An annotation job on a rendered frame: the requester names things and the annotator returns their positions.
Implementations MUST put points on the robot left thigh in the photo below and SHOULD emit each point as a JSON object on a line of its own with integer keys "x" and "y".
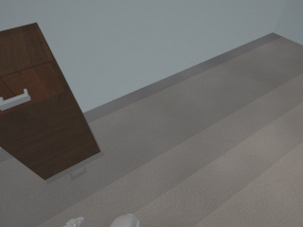
{"x": 125, "y": 221}

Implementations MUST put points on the drawer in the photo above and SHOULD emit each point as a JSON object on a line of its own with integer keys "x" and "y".
{"x": 41, "y": 82}

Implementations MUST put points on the cabinet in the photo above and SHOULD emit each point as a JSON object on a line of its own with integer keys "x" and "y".
{"x": 50, "y": 135}

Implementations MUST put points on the robot left hand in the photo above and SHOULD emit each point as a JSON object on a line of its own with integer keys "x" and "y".
{"x": 77, "y": 222}

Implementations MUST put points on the handle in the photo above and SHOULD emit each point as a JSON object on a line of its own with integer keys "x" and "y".
{"x": 14, "y": 101}

